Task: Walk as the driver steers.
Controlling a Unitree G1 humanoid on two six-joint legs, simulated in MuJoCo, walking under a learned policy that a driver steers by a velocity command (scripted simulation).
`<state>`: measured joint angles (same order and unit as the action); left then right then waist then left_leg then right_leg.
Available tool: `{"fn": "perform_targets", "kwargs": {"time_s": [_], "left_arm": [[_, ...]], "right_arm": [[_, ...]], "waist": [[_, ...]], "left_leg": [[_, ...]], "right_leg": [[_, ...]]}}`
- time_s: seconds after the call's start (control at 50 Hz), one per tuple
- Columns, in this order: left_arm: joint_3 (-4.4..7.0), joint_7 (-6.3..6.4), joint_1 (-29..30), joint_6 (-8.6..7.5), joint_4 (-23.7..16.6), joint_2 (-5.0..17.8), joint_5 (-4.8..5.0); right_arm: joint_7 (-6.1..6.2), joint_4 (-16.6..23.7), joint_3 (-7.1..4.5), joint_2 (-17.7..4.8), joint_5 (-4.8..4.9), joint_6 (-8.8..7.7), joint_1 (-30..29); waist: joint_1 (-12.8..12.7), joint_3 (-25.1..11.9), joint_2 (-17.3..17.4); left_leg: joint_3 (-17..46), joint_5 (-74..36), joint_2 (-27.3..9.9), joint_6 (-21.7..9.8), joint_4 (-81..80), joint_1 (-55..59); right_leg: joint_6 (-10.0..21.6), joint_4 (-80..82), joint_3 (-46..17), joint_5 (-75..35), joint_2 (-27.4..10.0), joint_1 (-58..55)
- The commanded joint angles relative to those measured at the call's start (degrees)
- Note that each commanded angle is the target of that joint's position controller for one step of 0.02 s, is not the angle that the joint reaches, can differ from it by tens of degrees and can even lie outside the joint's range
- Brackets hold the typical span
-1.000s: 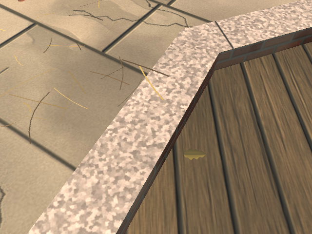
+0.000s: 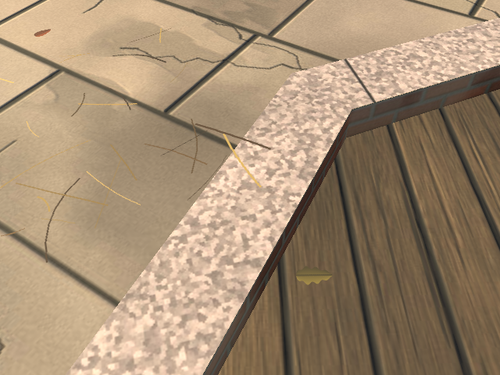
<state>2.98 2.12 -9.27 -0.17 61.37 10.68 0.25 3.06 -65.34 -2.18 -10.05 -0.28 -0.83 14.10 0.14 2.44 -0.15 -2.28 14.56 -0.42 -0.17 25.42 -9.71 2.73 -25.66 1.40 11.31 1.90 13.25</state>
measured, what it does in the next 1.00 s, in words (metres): stands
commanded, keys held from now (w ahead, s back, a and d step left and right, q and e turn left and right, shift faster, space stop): no key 0.76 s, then w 0.24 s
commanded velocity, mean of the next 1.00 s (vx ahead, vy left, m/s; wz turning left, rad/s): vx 0.05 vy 0.00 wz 0.00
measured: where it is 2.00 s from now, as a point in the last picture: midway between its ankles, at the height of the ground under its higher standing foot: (277, 359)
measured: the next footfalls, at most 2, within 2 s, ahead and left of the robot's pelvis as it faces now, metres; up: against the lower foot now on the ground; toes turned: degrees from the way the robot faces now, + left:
right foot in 1.44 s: +0.41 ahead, -0.15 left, +0.00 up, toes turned -3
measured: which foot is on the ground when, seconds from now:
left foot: down 0.00-1.00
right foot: down 0.00-1.00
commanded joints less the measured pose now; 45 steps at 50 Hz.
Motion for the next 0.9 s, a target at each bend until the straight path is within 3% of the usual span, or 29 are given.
{"fn": "perform_targets", "kwargs": {"time_s": [0.02,0.76,0.78,0.8,0.84,0.86,0.9], "left_arm": [[0.83,0.14,-0.43,-0.46,-1.83,5.48,0.0],[0.51,-0.05,-1.97,-0.62,-1.8,5.31,0.14],[0.37,-0.01,-3.0,-0.56,-1.22,4.75,0.06],[-0.91,-0.24,-7.42,-0.36,0.22,2.0,-2.4],[0.24,-0.45,-7.53,0.23,0.11,6.06,-1.93],[0.64,-0.57,-8.14,0.29,-0.05,7.39,-1.69],[1.04,-0.83,-10.31,0.21,0.54,7.96,-1.33]], "right_arm": [[0.15,0.69,-0.76,-5.0,0.0,-0.33,3.16],[0.29,0.55,-0.99,-4.32,0.15,-0.64,5.84],[0.31,-0.13,-0.83,-3.55,0.12,-0.58,7.06],[-0.11,-0.43,0.69,0.5,-2.09,0.08,8.78],[-0.68,1.54,0.21,-1.75,-2.13,0.52,6.7],[-0.99,2.56,0.21,-2.05,-2.13,0.38,5.72],[-1.62,3.63,0.65,-0.63,-2.26,-0.48,5.74]], "waist": [[0.0,-0.36,0.11],[-0.04,-0.46,0.32],[-0.03,-1.8,0.04],[-1.08,-2.85,0.85],[-1.15,2.78,-2.48],[-1.64,4.74,-4.43],[-1.83,5.46,-7.06]], "left_leg": [[2.55,-1.71,-2.4,-1.21,-4.85,-3.38],[2.52,-3.37,-2.49,-0.76,-4.12,-3.23],[1.76,0.83,-1.89,-0.82,-4.06,-2.63],[4.19,7.3,-3.36,-1.94,-4.57,-1.87],[2.07,18.11,-0.37,-3.3,0.37,-6.83],[0.94,18.15,0.61,-3.57,3.29,-10.18],[-1.6,11.14,1.25,-3.79,8.54,-11.68]], "right_leg": [[1.58,5.0,-4.95,-3.13,-4.48,-1.81],[2.27,4.7,-5.21,-5.29,-4.34,-2.08],[2.38,5.43,-5.06,0.93,-4.01,-2.6],[2.9,8.3,-8.46,11.39,-6.76,-2.85],[4.88,10.55,-11.56,29.15,-6.97,0.45],[6.28,12.73,-15.13,33.42,-9.22,0.19],[9.25,17.31,-22.56,34.99,-14.91,-0.91]]}}
Velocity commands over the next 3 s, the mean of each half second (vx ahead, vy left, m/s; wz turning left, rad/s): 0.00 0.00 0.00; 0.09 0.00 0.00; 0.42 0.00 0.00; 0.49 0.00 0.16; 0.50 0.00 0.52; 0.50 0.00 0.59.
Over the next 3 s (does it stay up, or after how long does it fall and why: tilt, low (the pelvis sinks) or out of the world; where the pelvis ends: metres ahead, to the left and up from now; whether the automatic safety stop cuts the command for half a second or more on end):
stays up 1.20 0.23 0.12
